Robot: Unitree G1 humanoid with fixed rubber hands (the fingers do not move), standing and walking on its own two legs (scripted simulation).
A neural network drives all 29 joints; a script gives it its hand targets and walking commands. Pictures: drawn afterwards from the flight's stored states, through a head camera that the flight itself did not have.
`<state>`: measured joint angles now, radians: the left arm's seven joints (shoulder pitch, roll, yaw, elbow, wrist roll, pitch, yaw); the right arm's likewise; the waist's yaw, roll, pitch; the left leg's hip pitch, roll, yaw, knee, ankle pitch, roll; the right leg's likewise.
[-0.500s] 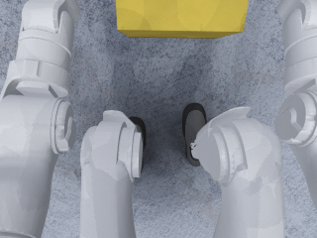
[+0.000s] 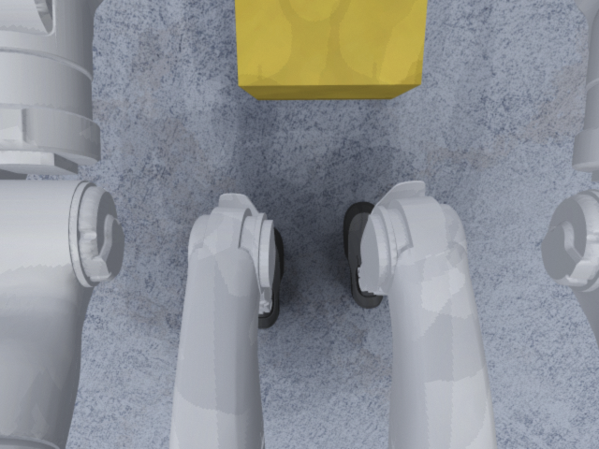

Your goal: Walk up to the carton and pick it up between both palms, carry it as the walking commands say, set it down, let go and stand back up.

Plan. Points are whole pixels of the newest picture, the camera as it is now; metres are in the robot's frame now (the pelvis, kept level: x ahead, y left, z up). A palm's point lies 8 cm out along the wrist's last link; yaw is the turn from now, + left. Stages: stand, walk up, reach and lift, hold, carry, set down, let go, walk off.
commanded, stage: set down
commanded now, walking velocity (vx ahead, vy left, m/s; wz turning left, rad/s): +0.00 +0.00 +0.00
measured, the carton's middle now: (327, 8) +0.58 -0.04 -0.34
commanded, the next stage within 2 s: let go in 0.76 s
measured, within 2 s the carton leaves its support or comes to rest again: neither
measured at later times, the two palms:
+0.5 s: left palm out of the picture +0.59 +0.17 +0.07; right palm out of the picture +0.55 -0.24 +0.05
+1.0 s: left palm out of the picture +0.53 +0.20 +0.11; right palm out of the picture +0.49 -0.25 +0.10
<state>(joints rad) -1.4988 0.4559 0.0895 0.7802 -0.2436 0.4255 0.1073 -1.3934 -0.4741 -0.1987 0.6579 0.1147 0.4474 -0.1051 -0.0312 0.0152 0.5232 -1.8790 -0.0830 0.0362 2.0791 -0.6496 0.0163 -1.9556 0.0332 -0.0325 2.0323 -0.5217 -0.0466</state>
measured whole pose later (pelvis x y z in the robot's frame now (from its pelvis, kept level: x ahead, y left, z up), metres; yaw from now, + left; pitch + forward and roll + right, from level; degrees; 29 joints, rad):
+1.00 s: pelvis +0.01 +0.01 +0.21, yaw +0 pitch +20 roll +2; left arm -1.13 0.42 0.14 0.58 -0.13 0.46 0.07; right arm -1.05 -0.42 -0.19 0.49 0.12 0.45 -0.05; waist -0.03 0.01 0.52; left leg -1.21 -0.09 0.01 1.28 -0.42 0.02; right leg -1.27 0.03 0.03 1.26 -0.34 -0.03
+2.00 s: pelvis +0.08 -0.01 +0.32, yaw +0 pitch -15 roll +1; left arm 0.15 0.19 0.07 0.50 0.08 0.22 -0.08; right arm 0.24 -0.21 -0.03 0.36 0.10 0.23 0.05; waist -0.03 -0.04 0.18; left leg -0.04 -0.03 0.00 0.65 -0.35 0.01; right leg -0.10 0.02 -0.01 0.68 -0.32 -0.04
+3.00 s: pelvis +0.14 +0.01 +0.33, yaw +1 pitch -5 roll +0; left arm 0.15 0.26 0.06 0.57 0.03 0.00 -0.02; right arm 0.23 -0.33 -0.03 0.65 0.09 -0.01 0.02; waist -0.03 0.03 0.03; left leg -0.16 -0.02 0.00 0.65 -0.41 0.02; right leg -0.21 0.03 -0.01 0.65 -0.36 -0.03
